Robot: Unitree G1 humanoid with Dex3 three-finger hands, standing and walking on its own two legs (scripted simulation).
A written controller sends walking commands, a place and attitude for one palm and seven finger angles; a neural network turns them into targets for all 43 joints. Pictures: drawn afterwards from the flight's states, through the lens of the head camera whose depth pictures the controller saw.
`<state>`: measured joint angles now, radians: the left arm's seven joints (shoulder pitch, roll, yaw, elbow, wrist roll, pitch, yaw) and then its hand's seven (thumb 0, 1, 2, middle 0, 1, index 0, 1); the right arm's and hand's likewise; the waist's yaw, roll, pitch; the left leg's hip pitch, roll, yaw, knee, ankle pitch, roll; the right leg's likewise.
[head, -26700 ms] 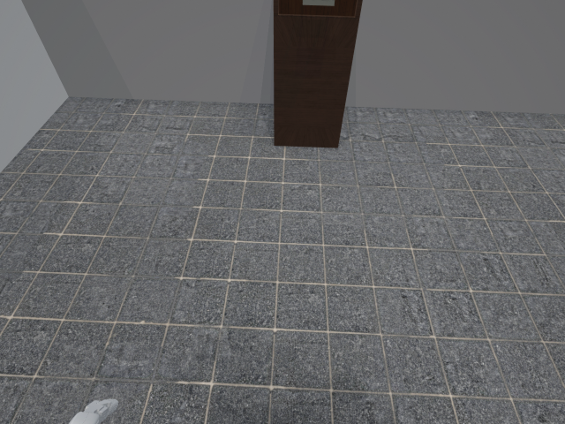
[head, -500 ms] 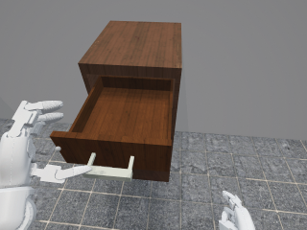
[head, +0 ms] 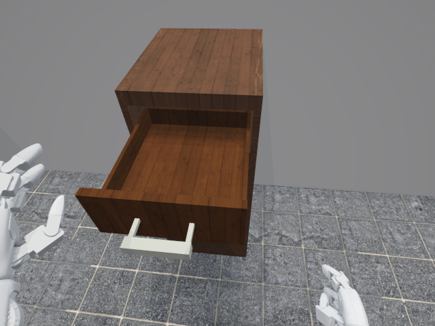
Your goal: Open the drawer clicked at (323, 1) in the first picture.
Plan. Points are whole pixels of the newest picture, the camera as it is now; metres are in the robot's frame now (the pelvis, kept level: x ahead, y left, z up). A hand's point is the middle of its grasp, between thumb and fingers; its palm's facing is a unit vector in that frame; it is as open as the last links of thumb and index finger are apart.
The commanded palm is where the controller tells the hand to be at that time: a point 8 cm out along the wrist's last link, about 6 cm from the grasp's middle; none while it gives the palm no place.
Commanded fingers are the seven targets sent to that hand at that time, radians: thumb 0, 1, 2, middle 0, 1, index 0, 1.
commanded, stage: draw the hand back to the body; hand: left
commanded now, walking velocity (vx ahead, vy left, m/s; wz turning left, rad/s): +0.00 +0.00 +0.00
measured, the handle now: (160, 237) +0.27 +0.16 +0.01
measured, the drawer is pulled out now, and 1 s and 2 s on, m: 0.30 0.30 0.30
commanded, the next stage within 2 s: step back with the hand held close in 0.18 s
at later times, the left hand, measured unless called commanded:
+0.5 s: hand (55, 234) +0.18 +0.24 +0.17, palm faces +0.35 -0.81 -0.47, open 7.4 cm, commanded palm +0.11 +0.29 +0.20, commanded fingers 0.00 0.90 0.90 -0.20 -0.30 -0.20 -0.30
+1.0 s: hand (12, 296) +0.10 +0.24 +0.18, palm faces +0.42 -0.80 -0.43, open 7.4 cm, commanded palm +0.03 +0.29 +0.20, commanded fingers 0.00 0.90 0.90 -0.20 -0.30 -0.20 -0.30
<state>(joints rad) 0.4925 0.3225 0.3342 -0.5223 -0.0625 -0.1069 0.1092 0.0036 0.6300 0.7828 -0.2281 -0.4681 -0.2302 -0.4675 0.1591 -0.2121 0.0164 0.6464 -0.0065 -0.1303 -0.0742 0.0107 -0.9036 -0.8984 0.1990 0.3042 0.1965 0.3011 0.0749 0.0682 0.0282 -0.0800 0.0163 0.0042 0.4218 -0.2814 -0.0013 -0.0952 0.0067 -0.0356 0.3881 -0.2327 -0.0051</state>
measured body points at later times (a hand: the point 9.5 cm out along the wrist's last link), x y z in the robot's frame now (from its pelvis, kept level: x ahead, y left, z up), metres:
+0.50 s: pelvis -0.02 +0.01 +0.00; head +0.00 -0.01 +0.45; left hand +0.15 +0.28 +0.20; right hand +0.17 -0.23 -0.09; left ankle -0.03 +0.12 -0.74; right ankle -0.01 -0.12 -0.74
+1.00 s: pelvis -0.09 +0.01 -0.01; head -0.08 +0.01 +0.44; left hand +0.07 +0.28 +0.20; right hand +0.09 -0.23 -0.09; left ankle -0.09 +0.12 -0.72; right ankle -0.03 -0.11 -0.74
